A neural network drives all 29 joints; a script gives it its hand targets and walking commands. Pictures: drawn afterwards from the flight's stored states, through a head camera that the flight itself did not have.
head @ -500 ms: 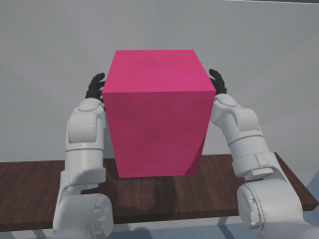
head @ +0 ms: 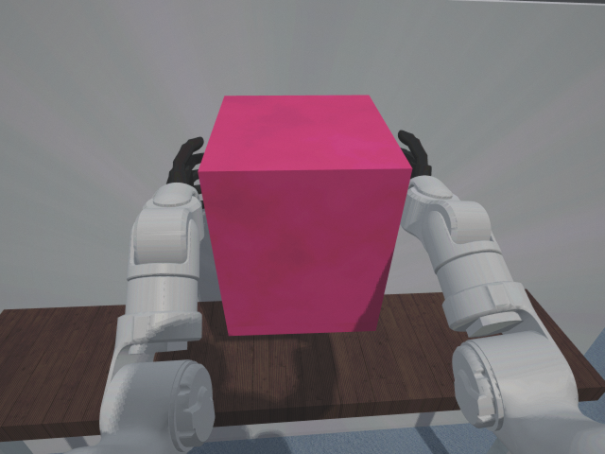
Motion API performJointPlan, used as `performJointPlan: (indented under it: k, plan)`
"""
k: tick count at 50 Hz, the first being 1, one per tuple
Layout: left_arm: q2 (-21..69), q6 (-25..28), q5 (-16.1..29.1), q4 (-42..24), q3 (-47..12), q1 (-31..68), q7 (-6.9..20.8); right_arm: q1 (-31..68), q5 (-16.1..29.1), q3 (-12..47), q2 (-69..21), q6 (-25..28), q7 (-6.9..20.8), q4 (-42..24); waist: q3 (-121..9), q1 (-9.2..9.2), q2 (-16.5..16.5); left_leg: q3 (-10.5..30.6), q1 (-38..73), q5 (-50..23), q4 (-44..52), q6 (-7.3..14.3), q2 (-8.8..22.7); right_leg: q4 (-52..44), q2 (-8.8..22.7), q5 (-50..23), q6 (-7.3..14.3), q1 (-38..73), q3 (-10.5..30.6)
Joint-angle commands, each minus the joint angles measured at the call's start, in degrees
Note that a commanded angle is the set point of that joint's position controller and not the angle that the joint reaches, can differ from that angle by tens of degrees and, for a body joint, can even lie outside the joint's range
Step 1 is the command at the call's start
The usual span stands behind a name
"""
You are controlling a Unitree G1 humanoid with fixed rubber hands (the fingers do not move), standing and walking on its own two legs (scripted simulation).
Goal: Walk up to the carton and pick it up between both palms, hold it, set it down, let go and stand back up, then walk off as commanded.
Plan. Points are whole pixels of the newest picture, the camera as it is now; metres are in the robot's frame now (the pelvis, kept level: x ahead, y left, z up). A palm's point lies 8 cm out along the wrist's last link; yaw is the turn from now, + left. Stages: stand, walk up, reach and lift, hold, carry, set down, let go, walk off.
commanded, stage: hold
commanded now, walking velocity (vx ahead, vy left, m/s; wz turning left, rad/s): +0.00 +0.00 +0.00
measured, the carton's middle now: (300, 213) +0.39 +0.00 +0.21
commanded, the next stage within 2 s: none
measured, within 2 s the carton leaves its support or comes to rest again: neither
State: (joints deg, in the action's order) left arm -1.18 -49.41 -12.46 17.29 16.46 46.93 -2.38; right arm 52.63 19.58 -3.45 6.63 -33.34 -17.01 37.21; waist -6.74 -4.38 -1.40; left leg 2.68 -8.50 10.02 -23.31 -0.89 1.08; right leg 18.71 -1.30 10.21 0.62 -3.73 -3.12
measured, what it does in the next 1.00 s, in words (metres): stands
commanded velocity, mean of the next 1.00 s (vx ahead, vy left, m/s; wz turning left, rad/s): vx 0.00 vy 0.00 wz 0.00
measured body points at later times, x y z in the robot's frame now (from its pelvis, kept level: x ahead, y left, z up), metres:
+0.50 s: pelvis +0.01 +0.00 +0.00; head -0.07 +0.02 +0.44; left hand +0.38 +0.15 +0.25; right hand +0.38 -0.15 +0.26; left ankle +0.04 +0.12 -0.75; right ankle +0.01 -0.11 -0.75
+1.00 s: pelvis +0.00 +0.00 +0.00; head -0.09 +0.02 +0.44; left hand +0.38 +0.15 +0.26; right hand +0.38 -0.14 +0.27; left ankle +0.04 +0.12 -0.75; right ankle +0.01 -0.11 -0.75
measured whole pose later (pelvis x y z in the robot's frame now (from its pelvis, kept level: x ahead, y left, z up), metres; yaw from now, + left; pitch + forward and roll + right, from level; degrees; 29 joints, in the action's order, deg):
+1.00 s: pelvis +0.00 +0.00 +0.00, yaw +0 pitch -5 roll -1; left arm -2.0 -49.4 -12.1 17.1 16.5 47.2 -1.8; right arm 52.5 19.2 -2.6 6.4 -33.9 -17.5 36.1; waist -7.0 -4.2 -1.6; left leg 3.2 -8.3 9.5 -22.8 -1.1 1.2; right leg 18.2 -1.5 9.9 0.8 -3.4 -3.5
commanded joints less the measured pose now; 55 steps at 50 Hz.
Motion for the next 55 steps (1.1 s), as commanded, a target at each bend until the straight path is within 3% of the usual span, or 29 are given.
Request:
performJointPlan:
  k: [1, 4, 6, 7, 8, 10, 11, 12, 13, 15, 18, 20, 21, 24, 26, 28, 32, 34, 39, 40, 41, 43, 44, 46, 49, 50, 51, 53, 55]
  plan:
    - [35.99, 5.7, 11.59, -13.39, -27.29, 52.84, 7.41, 55.49, 9.28, 20.31, -40.61, 2.19, 7.99, -21.37, -26.14, -0.64, 5.12, -0.05, 10.84, -13.18, 2.03, -1.68, -3.48, -2.18, -3.01, -11.66, -4.33, 3.29, 1.3]
    - [34.77, 5.47, 11.09, -9.46, -25.09, 51.62, 7.4, 58.79, 8.82, 20.85, -40.64, 2.15, 8.22, -23.41, -25.13, 0.57, 1.71, 0.15, 9.58, -11.42, 2.68, -0.31, -3.25, -2.67, -3.07, -9.76, -4.44, 2.41, 1.4]
    - [36.74, 5.51, 11.82, -11.97, -27.56, 50.34, 7.24, 57.78, 9.95, 21.28, -40.68, 2.41, 7.75, -25.16, -25.51, -0.64, 3.75, 0.31, 10.85, -14.21, 1.41, -1.24, -3.52, -2.25, -3.03, -12.78, -4.63, 3.53, 1.72]
    - [35.14, 5.71, 11.76, -13.01, -26.55, 52.93, 7.35, 57.24, 9.79, 21.5, -41.72, 2.08, 7.65, -24.71, -26.87, 0.04, 2.4, -0.12, 11.14, -14.22, 1.45, -0.95, -3.58, -2.24, -2.7, -14.26, -4.76, 4.11, 1.46]
    - [35.17, 5.35, 11.35, -11.09, -25.85, 51.55, 7.2, 57.36, 10.12, 21.19, -40.55, 2.23, 8.02, -23.56, -24.62, 0.71, 4.14, 0.07, 10.76, -13.71, 1.46, -1.2, -3.36, -2.44, -2.9, -11.97, -4.26, 1.98, 1.6]
    - [33.6, 5.0, 10.13, -9.11, -23.75, 50.31, 7.85, 54.8, 9.05, 20.07, -40.75, 1.38, 7.67, -19.56, -22.3, 0.02, 2.8, -0.15, 9.64, -10.57, 2.6, -0.18, -3.82, -2.84, -2.02, -11.53, -4.95, 2.08, 1.65]
    - [35.24, 4.61, 10.54, -10.06, -25.51, 49.05, 8.06, 55.83, 8.78, 20.33, -39.83, 1.8, 7.62, -22.28, -23.82, -0.55, 3.42, 0.02, 10.85, -13.19, 1.88, -0.65, -3.2, -2.38, -2.56, -12.87, -4.44, 2.62, 1.8]
    - [33.69, 4.75, 10.04, -11.01, -24.21, 50.65, 8.2, 56.84, 9.66, 21.35, -40.98, 2.18, 7.41, -24.05, -25.74, 0.9, 2.66, -0.77, 11.26, -12.8, 1.62, -0.31, -3.84, -2.69, -2.08, -14.01, -5.29, 3.73, 1.84]
    - [34.62, 4.55, 10.73, -12.71, -26.62, 48.05, 8.41, 55.84, 10.24, 22.35, -40.28, 1.85, 7.01, -27.09, -26.53, -0.52, 2.51, -0.08, 11.19, -15.42, 1.17, -0.69, -3.7, -2.03, -2.52, -17.54, -5.15, 5.41, 1.82]
    - [34.35, 4.96, 12.3, -16.92, -28.16, 50.59, 8.13, 55.03, 11.33, 22.42, -41.63, 1.6, 6.38, -28.22, -29.61, -0.7, 3.41, -0.05, 12.86, -19.58, -0.47, -1.25, -4.06, -1.06, -2.6, -23.18, -5.5, 6.33, 2.08]
    - [33.27, 4.0, 11.19, -15.32, -27.37, 48.75, 8.32, 51.46, 10.79, 21.45, -38.58, 0.23, 6.23, -25.43, -24.4, -2.0, 3.51, 0.23, 11.91, -17.95, 0.55, -1.78, -3.87, -1.77, -3.01, -18.82, -5.52, 4.73, 1.88]
    - [34.28, 3.51, 10.89, -15.33, -26.72, 49.34, 8.44, 54.4, 10.31, 21.14, -39.42, 0.7, 6.48, -26.72, -24.35, -1.08, 4.99, -0.04, 11.51, -15.45, 1.63, -1.25, -3.74, -2.09, -2.82, -15.86, -5.08, 3.26, 1.35]
    - [33.71, 3.57, 11.0, -15.61, -26.95, 48.49, 8.82, 53.1, 9.92, 21.75, -39.36, 0.65, 6.37, -28.12, -23.69, -1.14, 2.53, -0.07, 10.85, -14.49, 1.71, -1.04, -3.78, -2.53, -2.74, -14.41, -5.4, 4.17, 1.62]
    - [35.38, 3.86, 12.08, -19.77, -30.07, 49.24, 8.37, 54.12, 10.98, 22.32, -39.34, 0.78, 6.48, -30.29, -27.1, -2.16, 5.1, 0.41, 12.56, -18.47, 0.89, -2.1, -3.72, -1.5, -3.27, -18.21, -5.04, 4.0, 1.42]
    - [34.2, 2.99, 11.4, -17.72, -28.07, 46.26, 8.49, 54.34, 11.12, 23.39, -40.03, 0.42, 6.11, -31.9, -25.78, -1.02, 2.69, 0.37, 12.49, -18.45, 0.56, -1.06, -3.71, -1.88, -2.85, -19.62, -5.61, 5.12, 1.98]
    - [34.21, 2.93, 9.91, -13.51, -27.47, 47.7, 8.47, 53.74, 9.41, 21.16, -38.14, 0.09, 6.81, -26.39, -21.53, -1.26, 4.69, 0.31, 10.09, -12.67, 2.17, -1.36, -3.12, -2.68, -3.0, -11.32, -4.41, 2.19, 1.27]
    - [33.63, 3.78, 9.54, -11.25, -24.92, 51.44, 8.64, 57.79, 8.01, 19.85, -39.98, 0.87, 7.72, -23.83, -21.52, 0.94, 2.79, -0.24, 8.09, -6.29, 3.61, -0.26, -3.15, -3.35, -2.59, -4.66, -4.36, 1.65, 1.4]
    - [34.17, 4.77, 10.65, -14.92, -27.28, 53.23, 8.01, 55.89, 8.44, 20.27, -41.14, 0.99, 8.04, -22.83, -25.74, -0.98, 4.5, -0.11, 10.84, -10.48, 2.53, -1.33, -2.82, -1.94, -2.96, -9.55, -4.04, 2.67, 1.06]
    - [34.38, 4.59, 10.67, -10.28, -26.24, 50.67, 7.74, 59.76, 8.76, 21.65, -40.65, 1.95, 8.1, -25.45, -25.12, 1.01, 2.11, 0.23, 9.18, -9.98, 2.53, -0.26, -3.49, -2.74, -2.65, -9.88, -4.64, 2.44, 1.52]
    - [34.3, 4.3, 10.09, -6.57, -24.92, 49.4, 8.01, 58.15, 8.6, 20.29, -39.84, 1.65, 8.07, -22.35, -23.05, 0.47, 2.77, -0.19, 9.04, -9.07, 2.51, -0.24, -3.59, -3.5, -2.54, -8.55, -4.66, 1.42, 1.52]
    - [33.51, 4.64, 9.85, -6.47, -23.73, 50.16, 8.22, 57.81, 7.34, 20.13, -40.23, 1.73, 8.08, -21.68, -20.52, 0.61, 0.83, -0.32, 8.56, -7.04, 3.2, 0.21, -3.68, -3.87, -2.35, -7.34, -4.9, 1.28, 1.48]
    - [34.91, 5.06, 10.89, -9.65, -25.33, 51.53, 8.3, 56.62, 8.15, 19.56, -40.71, 1.73, 7.69, -22.03, -23.7, -0.55, 2.84, -0.46, 9.57, -9.65, 2.93, -0.58, -3.58, -3.12, -2.59, -9.89, -4.6, 1.49, 1.25]
    - [35.21, 5.04, 10.67, -10.58, -25.41, 51.16, 8.16, 57.69, 8.67, 20.77, -41.53, 1.98, 7.72, -22.37, -24.79, 0.63, 2.8, 0.1, 10.58, -11.23, 2.71, -0.41, -3.48, -2.77, -2.43, -11.27, -4.97, 2.91, 1.26]
    - [34.9, 5.37, 11.41, -11.69, -25.94, 53.29, 8.25, 55.49, 8.4, 19.58, -41.27, 1.64, 7.62, -20.93, -25.74, -1.27, 2.9, -0.17, 11.44, -13.02, 2.11, -0.8, -3.38, -2.53, -2.7, -13.14, -4.83, 2.53, 1.45]
    - [35.05, 4.71, 10.32, -9.0, -25.22, 49.17, 8.76, 56.88, 8.42, 19.43, -39.94, 1.73, 7.19, -21.97, -21.98, -0.41, 3.3, 0.37, 10.15, -11.95, 2.86, -1.12, -3.37, -3.32, -2.51, -11.59, -4.56, 2.77, 1.42]
    - [35.15, 4.73, 10.6, -7.31, -25.43, 50.16, 8.91, 55.6, 7.74, 18.28, -39.04, 1.35, 7.12, -20.44, -21.11, -1.76, 4.16, 0.05, 9.8, -9.85, 2.8, -1.05, -3.66, -3.5, -2.05, -11.24, -4.6, 1.64, 1.9]
    - [34.18, 4.73, 9.37, -4.74, -23.01, 49.36, 9.25, 55.58, 7.29, 18.8, -39.39, 1.37, 7.12, -19.23, -17.11, -0.52, 2.35, -0.13, 8.11, -6.7, 3.99, -0.32, -3.64, -4.2, -1.85, -7.26, -4.85, 1.61, 1.69]
    - [34.03, 5.27, 10.23, -8.51, -23.9, 51.21, 9.22, 56.68, 7.58, 19.15, -41.0, 2.1, 7.38, -20.82, -21.98, 0.0, 1.97, -0.43, 8.46, -8.19, 3.27, -0.03, -3.52, -3.45, -1.82, -8.4, -5.01, 2.22, 1.84]
    - [35.64, 6.07, 11.72, -11.72, -26.66, 56.83, 8.84, 58.2, 7.96, 17.44, -40.63, 2.24, 7.75, -19.77, -23.22, -1.79, 5.43, 0.11, 8.64, -8.06, 3.4, -0.93, -3.26, -2.77, -2.12, -7.26, -4.45, 1.71, 1.27]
